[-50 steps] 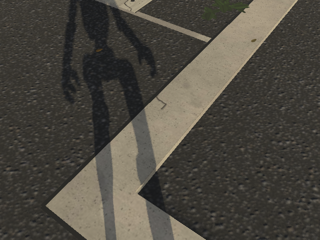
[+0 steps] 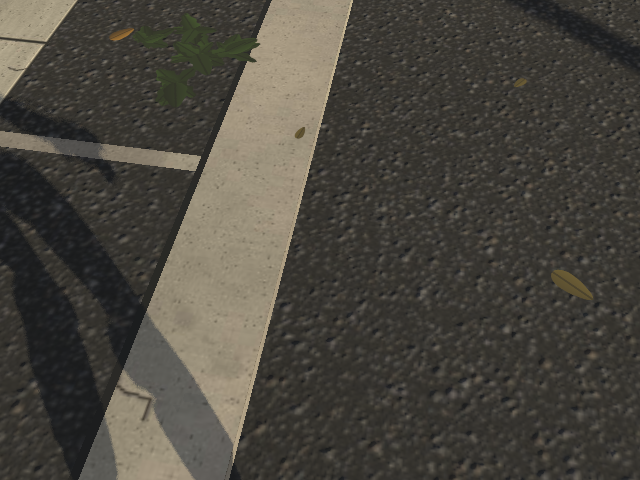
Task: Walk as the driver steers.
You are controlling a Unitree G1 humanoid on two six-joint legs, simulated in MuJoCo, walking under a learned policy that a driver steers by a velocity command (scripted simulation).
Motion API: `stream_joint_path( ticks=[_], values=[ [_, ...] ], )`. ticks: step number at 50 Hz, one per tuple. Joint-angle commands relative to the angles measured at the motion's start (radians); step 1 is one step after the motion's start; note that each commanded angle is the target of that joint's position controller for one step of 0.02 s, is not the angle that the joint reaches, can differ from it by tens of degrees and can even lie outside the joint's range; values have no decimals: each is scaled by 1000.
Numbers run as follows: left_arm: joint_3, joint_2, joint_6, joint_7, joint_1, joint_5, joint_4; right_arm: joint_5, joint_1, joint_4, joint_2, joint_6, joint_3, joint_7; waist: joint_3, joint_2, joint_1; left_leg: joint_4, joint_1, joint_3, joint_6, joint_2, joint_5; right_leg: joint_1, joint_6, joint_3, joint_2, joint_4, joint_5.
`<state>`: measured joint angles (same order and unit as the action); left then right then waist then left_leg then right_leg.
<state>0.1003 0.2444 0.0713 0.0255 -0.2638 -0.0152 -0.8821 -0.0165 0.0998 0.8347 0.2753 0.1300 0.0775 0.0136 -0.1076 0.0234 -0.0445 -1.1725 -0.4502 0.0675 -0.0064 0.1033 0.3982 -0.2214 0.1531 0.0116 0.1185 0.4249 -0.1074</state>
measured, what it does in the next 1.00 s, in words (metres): goes down, turning left: left foot, then right foot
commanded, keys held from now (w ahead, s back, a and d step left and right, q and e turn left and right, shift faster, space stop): w+e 0.06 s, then e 0.02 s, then q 0.92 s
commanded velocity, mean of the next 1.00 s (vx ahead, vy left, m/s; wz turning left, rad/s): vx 0.15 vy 0.00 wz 0.23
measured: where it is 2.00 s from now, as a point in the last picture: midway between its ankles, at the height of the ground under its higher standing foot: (268, 454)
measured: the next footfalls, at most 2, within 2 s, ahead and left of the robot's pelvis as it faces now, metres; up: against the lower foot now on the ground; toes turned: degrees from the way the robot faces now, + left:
left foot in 0.22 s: +0.38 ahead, +0.14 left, -0.03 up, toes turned -7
right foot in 0.58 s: +0.36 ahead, -0.10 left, -0.03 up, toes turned +9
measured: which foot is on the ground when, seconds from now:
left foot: up 0.00-0.20, down 0.22-0.58, up 0.60-1.00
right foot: down 0.00-0.22, up 0.24-0.56, down 0.58-1.00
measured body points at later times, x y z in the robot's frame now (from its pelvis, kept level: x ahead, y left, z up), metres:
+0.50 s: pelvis +0.24 +0.03 -0.04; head +0.29 +0.02 +0.40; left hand +0.37 +0.30 -0.16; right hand +0.33 -0.24 -0.18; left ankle +0.34 +0.14 -0.77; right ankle +0.30 -0.12 -0.74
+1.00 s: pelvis +0.27 +0.01 -0.04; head +0.30 +0.03 +0.41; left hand +0.30 +0.32 -0.15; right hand +0.50 -0.20 -0.14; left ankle +0.23 +0.13 -0.76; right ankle +0.32 -0.11 -0.77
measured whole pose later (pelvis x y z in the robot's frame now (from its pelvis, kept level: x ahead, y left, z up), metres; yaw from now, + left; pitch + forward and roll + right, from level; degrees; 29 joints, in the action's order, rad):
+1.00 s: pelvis +0.27 +0.01 -0.04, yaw +20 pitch +2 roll +0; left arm 0.08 0.28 -0.01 -0.04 -0.16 -0.01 -0.77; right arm -0.02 0.19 0.69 0.29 -0.06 0.08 -0.01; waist -0.01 -0.01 -0.02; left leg -0.68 -0.36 -0.03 -0.04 0.03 0.32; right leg -0.27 -0.01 -0.16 -0.09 0.49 0.24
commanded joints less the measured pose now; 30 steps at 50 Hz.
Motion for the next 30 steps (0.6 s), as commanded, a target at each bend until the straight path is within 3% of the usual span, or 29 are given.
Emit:
stream_joint_path(
  ticks=[1, 2, 3, 4, 5, 7, 9, 11, 12, 13, 14, 15, 16, 17, 18, 19, 20, 22, 25, 28, 29, 30],
  values=[
    [28, 145, 24, -36, -8, -6, 63, 20, -40, -78, 67, 19, 7, -10, 85, -30, 26, 173, -156, -15, -30, 18, -99, 105, 160, 348, -287, -215, -151],
    [26, 142, 30, -47, -30, -10, 57, 20, -98, -92, 78, 30, 9, -14, 64, -16, 12, 294, -156, -13, -31, 7, -216, 73, 139, 319, -251, -226, -76],
    [27, 150, 28, -57, -30, -17, 55, 30, -148, -107, 67, 43, 1, -19, 36, -32, -2, 476, -100, -37, -29, -23, -377, -3, 114, 267, -198, -232, 13],
    [24, 143, 21, -61, -23, -13, 60, 38, -176, -110, 49, 53, -6, -24, 23, -50, -23, 629, 8, -68, -24, -73, -540, -90, 77, 218, -142, -217, 79],
    [21, 137, 20, -59, -59, 0, 46, 38, -177, -112, 36, 62, -9, -32, 32, -74, -44, 704, 104, -88, -18, -112, -702, -140, 53, 209, -132, -220, 152],
    [13, 102, 30, -60, -115, 5, 9, 27, -148, -113, 51, 64, -7, -42, 39, -123, -47, 761, 189, -40, 4, -103, -874, -131, 21, 228, -151, -171, 248],
    [6, 69, 35, -69, -124, 2, -4, 33, -80, -93, 83, 62, -1, -40, 59, -114, -9, 793, 231, -9, 17, -87, -904, -75, -10, 231, -152, -46, 305],
    [-3, 38, 25, -73, -91, 17, 4, 43, 109, -21, 95, 64, 7, -44, 121, -56, 98, 801, 398, -28, 20, -83, -900, -86, -64, 155, -105, 227, 248],
    [-15, -1, 18, -65, -127, 28, 14, 63, 217, 8, 134, 64, 9, -50, 223, 145, 128, 727, 618, 77, 104, 61, -1290, -229, -132, 69, -17, 598, 594],
    [-28, 4, 10, -52, -299, 3, -18, 64, 250, 15, 99, 44, -9, -55, 372, 253, 82, 610, 811, 311, 285, 250, -1473, -377, -180, 110, -40, 873, 832],
    [-21, 83, 4, -42, -313, 5, -19, 26, 253, 11, 95, 26, -5, -64, 407, 199, 101, 598, 836, 371, 324, 255, -1413, -462, -200, 142, -91, 940, 821],
    [-10, 128, 1, -40, -248, 3, 10, 8, 206, -5, 123, 6, 5, -64, 394, 132, 97, 625, 774, 401, 346, 246, -1254, -505, -215, 133, -117, 971, 764],
    [-10, 122, -12, -44, -190, -21, 38, -1, 114, -34, 161, -24, 17, -52, 370, 80, 58, 704, 649, 508, 360, 262, -828, -535, -221, 127, -148, 954, 674],
    [-3, 150, -36, -54, -99, -9, 65, 19, 53, -77, 165, -49, 16, -36, 312, 14, 67, 786, 443, 552, 348, 252, -616, -481, -222, 113, -153, 933, 629],
    [0, 144, -63, -61, -70, 2, 74, 34, 0, -91, 162, -68, 13, -26, 256, -1, 38, 834, 278, 523, 329, 222, -484, -418, -216, 112, -162, 856, 624],
    [-1, 125, -79, -70, -72, 12, 72, 39, -31, -99, 158, -82, 11, -25, 212, 18, 14, 865, 144, 438, 289, 161, -412, -339, -207, 94, -165, 717, 633],
    [-5, 103, -78, -77, -67, 25, 73, 42, -33, -105, 173, -93, 21, -19, 209, 54, 14, 880, 70, 367, 262, 108, -409, -267, -198, 63, -145, 605, 600],
    [-12, 71, -67, -78, -54, 22, 76, 32, -1, -101, 175, -108, 31, -1, 266, 101, 18, 874, 37, 295, 236, 52, -459, -149, -195, 47, -111, 482, 475],
    [-16, 69, -63, -68, -5, 15, 94, 7, 26, -102, 162, -127, 37, 15, 292, 104, 25, 871, 60, 315, 207, 36, -315, -94, -203, 55, -81, 337, 382],
    [-8, 85, -61, -62, -16, 16, 98, -3, 25, -110, 137, -142, 34, 24, 234, 114, -11, 840, -12, 343, 148, -11, -116, 42, -184, 39, -76, 94, 283],
    [6, 130, -60, -65, -46, 22, 101, -5, 63, -103, 108, -144, 26, 24, 215, 76, -20, 766, -92, 314, 97, -57, -5, 133, -149, 89, -158, -2, 296],
    [20, 210, -64, -76, -71, 42, 116, 1, 137, -96, 34, -143, 11, 18, 248, -146, 8, 453, -198, 155, 22, -179, 172, 226, -57, 333, -426, -85, 300]
  ],
)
